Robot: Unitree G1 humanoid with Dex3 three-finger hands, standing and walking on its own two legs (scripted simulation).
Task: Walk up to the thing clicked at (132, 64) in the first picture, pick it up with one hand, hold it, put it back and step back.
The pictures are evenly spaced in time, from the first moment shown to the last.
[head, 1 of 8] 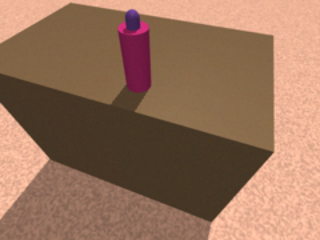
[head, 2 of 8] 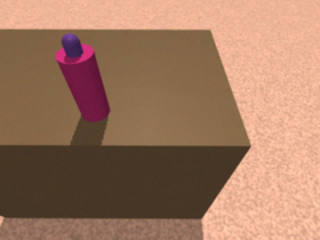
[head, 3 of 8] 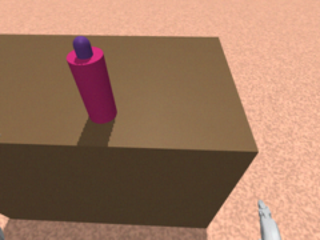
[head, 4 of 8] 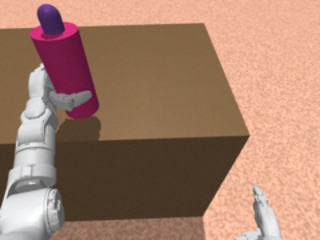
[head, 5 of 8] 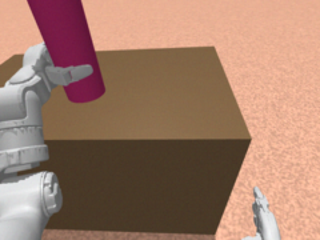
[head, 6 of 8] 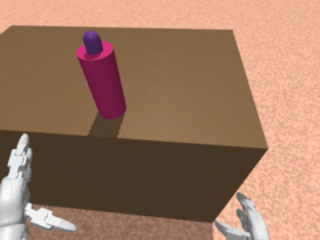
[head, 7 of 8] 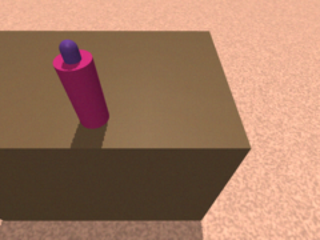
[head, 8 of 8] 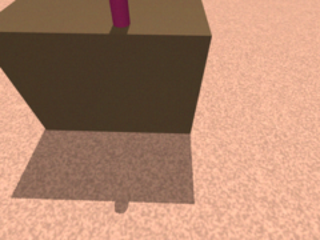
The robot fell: no
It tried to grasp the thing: yes
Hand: left
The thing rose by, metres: 0.23
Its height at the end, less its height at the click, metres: +0.00
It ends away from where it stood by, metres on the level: 0.02
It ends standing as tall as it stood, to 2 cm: yes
